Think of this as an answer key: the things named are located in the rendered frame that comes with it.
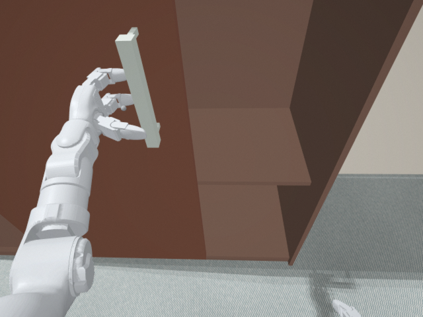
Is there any robot right hand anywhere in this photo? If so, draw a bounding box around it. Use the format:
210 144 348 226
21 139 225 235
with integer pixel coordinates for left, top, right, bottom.
332 299 361 317

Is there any wardrobe door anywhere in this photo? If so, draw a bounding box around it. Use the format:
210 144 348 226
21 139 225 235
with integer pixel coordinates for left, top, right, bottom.
0 214 24 247
0 0 206 260

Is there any robot left upper arm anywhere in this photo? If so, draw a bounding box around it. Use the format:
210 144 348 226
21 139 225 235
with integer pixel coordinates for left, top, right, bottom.
0 236 95 317

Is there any robot left hand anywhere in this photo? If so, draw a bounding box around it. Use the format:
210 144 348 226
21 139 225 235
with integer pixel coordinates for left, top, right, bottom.
69 67 147 141

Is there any handle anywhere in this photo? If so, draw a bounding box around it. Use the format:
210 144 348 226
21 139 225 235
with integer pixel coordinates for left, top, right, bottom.
115 27 161 148

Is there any left robot forearm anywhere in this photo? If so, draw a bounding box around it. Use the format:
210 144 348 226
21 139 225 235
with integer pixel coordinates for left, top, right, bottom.
9 120 100 294

